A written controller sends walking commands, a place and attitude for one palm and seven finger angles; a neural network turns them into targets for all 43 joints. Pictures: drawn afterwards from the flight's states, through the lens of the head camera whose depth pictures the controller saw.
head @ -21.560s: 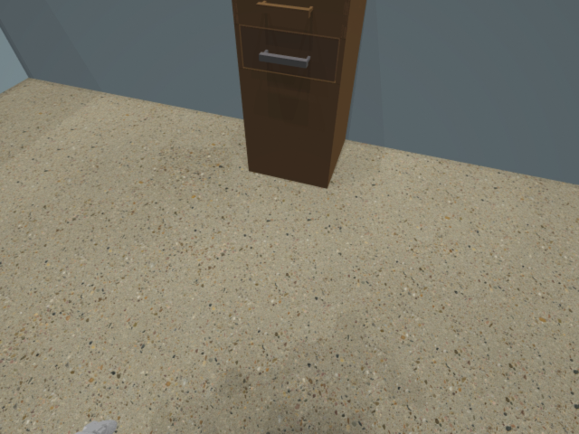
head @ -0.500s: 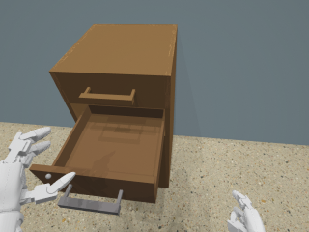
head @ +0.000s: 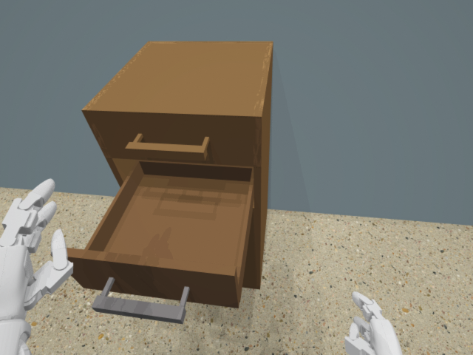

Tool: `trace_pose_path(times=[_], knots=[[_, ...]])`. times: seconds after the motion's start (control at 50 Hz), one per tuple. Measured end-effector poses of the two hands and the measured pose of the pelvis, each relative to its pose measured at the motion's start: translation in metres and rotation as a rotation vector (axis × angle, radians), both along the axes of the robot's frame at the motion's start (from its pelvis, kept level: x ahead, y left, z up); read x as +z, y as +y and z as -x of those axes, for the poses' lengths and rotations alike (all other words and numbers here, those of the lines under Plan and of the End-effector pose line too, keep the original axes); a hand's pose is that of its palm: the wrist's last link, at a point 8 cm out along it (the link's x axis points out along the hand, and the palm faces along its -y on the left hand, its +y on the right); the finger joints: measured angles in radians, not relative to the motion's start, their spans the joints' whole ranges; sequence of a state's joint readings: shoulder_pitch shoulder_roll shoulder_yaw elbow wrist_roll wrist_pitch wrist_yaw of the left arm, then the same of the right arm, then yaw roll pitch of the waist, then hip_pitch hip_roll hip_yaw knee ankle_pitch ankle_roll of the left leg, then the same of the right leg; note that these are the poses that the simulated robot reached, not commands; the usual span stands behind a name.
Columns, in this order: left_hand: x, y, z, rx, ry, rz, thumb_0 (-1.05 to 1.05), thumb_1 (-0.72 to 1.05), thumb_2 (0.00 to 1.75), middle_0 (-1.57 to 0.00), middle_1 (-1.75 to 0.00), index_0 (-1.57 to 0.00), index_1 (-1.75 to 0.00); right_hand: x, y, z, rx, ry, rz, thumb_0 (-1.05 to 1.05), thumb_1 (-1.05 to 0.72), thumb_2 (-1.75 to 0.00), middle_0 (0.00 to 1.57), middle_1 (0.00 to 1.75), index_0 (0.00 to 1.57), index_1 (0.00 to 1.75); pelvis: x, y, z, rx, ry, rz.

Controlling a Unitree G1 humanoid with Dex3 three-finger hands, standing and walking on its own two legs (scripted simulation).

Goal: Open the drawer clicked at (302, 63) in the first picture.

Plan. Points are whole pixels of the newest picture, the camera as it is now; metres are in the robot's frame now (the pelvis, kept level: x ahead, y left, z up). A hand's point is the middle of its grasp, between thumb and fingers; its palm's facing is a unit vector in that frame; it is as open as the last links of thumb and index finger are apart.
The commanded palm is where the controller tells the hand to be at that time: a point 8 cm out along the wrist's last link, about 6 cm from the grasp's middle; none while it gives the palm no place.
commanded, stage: step back with the hand held close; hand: left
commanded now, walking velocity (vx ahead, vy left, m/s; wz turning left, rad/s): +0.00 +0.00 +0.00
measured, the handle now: (143, 298) +0.25 +0.24 -0.12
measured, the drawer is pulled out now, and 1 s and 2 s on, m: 0.30 0.30 0.30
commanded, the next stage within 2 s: stop stepping back and stand still in 1.26 s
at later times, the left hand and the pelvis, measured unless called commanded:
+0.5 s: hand (50, 279) +0.16 +0.26 +0.14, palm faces +0.27 -0.81 -0.52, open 7.4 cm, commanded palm +0.10 +0.30 +0.17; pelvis -0.03 +0.02 -0.01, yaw +0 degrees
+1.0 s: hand (16, 338) +0.10 +0.25 +0.16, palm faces +0.40 -0.80 -0.45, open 7.4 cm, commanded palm +0.03 +0.28 +0.17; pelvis -0.10 +0.00 -0.01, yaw +0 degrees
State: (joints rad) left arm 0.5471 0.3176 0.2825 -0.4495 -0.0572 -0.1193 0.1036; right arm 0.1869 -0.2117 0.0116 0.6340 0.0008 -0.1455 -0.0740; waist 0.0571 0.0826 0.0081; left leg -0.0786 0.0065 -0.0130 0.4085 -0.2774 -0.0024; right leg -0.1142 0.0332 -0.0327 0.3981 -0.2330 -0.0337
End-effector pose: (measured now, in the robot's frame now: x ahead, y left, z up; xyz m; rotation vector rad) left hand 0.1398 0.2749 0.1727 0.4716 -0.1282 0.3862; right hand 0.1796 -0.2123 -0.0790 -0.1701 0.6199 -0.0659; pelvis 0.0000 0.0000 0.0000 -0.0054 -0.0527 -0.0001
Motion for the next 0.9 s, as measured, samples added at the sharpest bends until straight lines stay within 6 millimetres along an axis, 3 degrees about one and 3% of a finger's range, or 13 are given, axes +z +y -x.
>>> trace_pose_path(times=[0.2, 0.4, 0.56, 0.68, 0.8, 0.9], knots=[[0.009, 0.008, -0.004, -0.02, -0.034, -0.077, 0.01, 0.88, 0.9, -0.21, -0.31, -0.21, -0.3, 0.001, -0.01, 0.014, -0.029, 0.048, 0.033, 0.01, -0.9, -0.9, 0.2, 0.3, 0.2, 0.3, 0.0, 0.003, 0.009, -0.007, 0.043, 0.012], [-0.008, 0.014, -0.004, -0.126, 0.058, -0.092, 0.01, 0.89, 0.9, -0.21, -0.31, -0.21, -0.3, 0.005, -0.02, 0.043, -0.128, 0.123, 0.092, 0.01, -0.9, -0.9, 0.2, 0.3, 0.2, 0.3, -0.002, 0.019, 0.023, -0.011, 0.091, 0.003], [-0.002, 0.025, 0.021, -0.116, 0.0, -0.121, 0.01, 0.89, 0.9, -0.21, -0.31, -0.21, -0.3, 0.006, -0.001, 0.057, -0.099, 0.097, 0.104, 0.01, -0.9, -0.9, 0.2, 0.3, 0.2, 0.3, -0.008, 0.024, 0.043, -0.003, 0.093, -0.004], [-0.002, 0.02, 0.046, -0.05, -0.056, -0.11, 0.01, 0.89, 0.9, -0.21, -0.31, -0.21, -0.3, -0.003, 0.01, 0.067, -0.045, 0.056, 0.088, 0.01, -0.9, -0.9, 0.2, 0.3, 0.2, 0.3, -0.015, 0.017, 0.058, 0.006, 0.083, -0.009], [-0.006, 0.01, 0.066, -0.015, -0.091, -0.052, 0.01, 0.89, 0.9, -0.21, -0.31, -0.21, -0.3, -0.014, 0.002, 0.089, -0.033, 0.093, 0.085, 0.01, -0.9, -0.9, 0.2, 0.3, 0.2, 0.3, -0.018, 0.012, 0.074, 0.015, 0.079, 0.008], [-0.007, 0.013, 0.076, -0.038, -0.096, -0.056, 0.01, 0.89, 0.9, -0.21, -0.31, -0.21, -0.3, -0.011, -0.009, 0.114, -0.065, 0.124, 0.116, 0.01, -0.9, -0.9, 0.2, 0.3, 0.2, 0.3, -0.016, 0.013, 0.087, 0.014, 0.065, -0.004]])
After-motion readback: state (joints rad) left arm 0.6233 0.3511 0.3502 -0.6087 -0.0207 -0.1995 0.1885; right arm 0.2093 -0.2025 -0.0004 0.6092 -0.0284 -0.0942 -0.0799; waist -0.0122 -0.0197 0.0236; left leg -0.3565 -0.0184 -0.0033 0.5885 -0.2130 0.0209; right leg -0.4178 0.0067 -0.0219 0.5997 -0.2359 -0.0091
